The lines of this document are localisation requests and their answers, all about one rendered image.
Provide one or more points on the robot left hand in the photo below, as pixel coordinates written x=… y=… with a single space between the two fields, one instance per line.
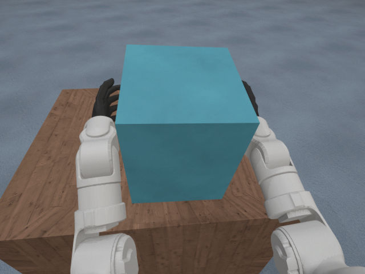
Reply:
x=103 y=100

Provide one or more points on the left robot upper arm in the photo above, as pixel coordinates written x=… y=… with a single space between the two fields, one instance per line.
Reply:
x=107 y=254

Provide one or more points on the right robot upper arm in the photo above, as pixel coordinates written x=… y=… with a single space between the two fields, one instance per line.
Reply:
x=308 y=248

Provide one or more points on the robot right hand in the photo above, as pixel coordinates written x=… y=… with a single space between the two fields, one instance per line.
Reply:
x=251 y=97

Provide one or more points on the right robot forearm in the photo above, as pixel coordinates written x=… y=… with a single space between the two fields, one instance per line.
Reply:
x=285 y=196

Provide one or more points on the pedestal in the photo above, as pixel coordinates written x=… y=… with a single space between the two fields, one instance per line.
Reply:
x=231 y=235

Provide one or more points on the left robot forearm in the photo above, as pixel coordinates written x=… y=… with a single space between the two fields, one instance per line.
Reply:
x=98 y=179

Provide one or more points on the carton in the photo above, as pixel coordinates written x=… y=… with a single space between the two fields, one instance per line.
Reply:
x=184 y=122

